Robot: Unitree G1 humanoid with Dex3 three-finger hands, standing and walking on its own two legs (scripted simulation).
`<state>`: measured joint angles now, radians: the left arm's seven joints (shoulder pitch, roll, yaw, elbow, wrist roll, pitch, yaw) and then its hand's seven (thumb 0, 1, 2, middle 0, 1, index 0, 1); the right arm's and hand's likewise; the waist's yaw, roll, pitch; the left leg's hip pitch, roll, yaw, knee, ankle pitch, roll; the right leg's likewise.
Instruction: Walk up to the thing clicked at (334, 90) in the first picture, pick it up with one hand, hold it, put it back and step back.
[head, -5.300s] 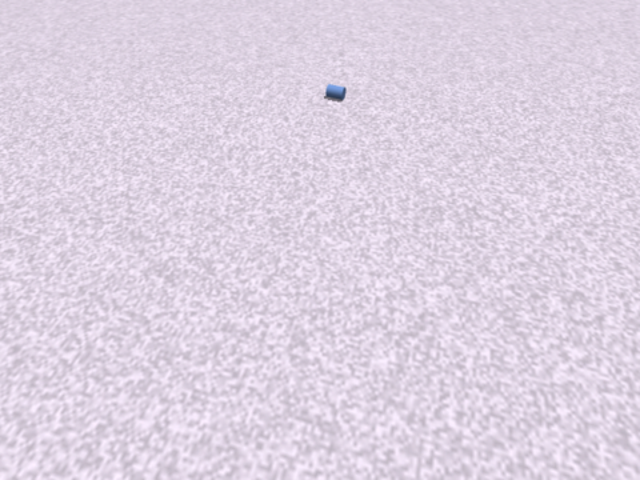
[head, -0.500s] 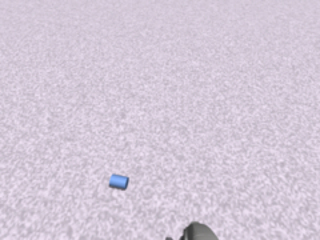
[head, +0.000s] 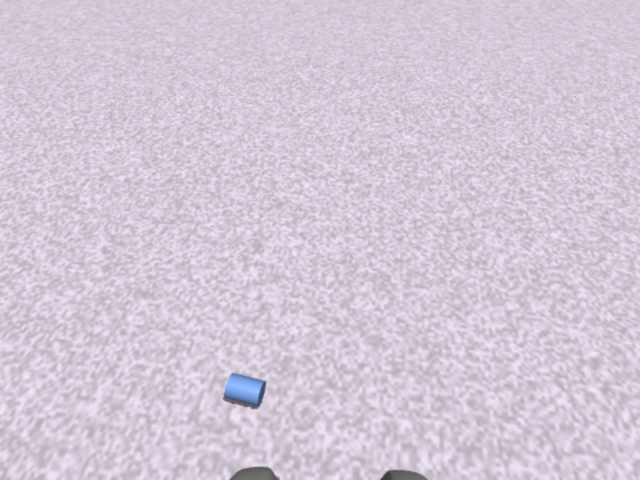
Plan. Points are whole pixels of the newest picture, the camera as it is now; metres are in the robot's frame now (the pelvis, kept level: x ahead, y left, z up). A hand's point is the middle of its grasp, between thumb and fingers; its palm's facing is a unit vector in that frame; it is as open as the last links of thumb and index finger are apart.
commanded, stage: walk up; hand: left
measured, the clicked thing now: (245, 389) +0.46 +0.23 -0.71
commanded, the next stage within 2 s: stand in 1.24 s
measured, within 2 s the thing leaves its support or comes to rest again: neither
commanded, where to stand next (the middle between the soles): +0.07 +0.00 m, yaw +0 degrees
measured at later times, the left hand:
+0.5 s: hand out of the picture +0.10 +0.26 -0.13, palm faces +0.01 -0.94 -0.35, open 7.4 cm
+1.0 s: hand out of the picture +0.12 +0.25 -0.13, palm faces -0.02 -0.95 -0.32, open 7.4 cm
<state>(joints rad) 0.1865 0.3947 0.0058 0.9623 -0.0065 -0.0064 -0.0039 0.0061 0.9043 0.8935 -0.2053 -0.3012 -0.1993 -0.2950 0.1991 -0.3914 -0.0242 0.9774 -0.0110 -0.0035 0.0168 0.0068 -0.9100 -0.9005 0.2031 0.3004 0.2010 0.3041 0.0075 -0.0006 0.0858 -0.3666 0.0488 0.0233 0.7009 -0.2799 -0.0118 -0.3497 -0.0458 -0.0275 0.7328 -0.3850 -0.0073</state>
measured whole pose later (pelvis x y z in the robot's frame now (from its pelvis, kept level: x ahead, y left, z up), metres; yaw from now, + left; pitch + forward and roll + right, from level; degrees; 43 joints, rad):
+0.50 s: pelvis +0.03 +0.00 +0.03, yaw +0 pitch -3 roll +0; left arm 0.07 0.35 -0.01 1.18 0.00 -0.02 -0.01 0.01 0.91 0.89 -0.20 -0.30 -0.20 -0.29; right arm 0.00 -0.36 0.01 1.14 0.01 0.00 0.02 0.01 -0.91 -0.90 0.20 0.30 0.20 0.30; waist 0.02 0.02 0.06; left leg -0.19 0.05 0.02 0.39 -0.16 -0.02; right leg -0.15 -0.04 -0.04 0.38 -0.18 0.03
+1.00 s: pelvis +0.03 +0.00 +0.03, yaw +0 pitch -2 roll +0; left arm 0.06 0.34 0.01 1.18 0.01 -0.01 -0.02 0.01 0.91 0.89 -0.20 -0.30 -0.20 -0.29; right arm 0.09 -0.35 0.00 1.19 0.00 0.00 0.01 0.01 -0.91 -0.90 0.20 0.30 0.20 0.30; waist -0.01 0.00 0.05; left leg -0.16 0.04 0.03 0.34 -0.14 -0.02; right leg -0.12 -0.04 -0.04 0.32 -0.16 0.03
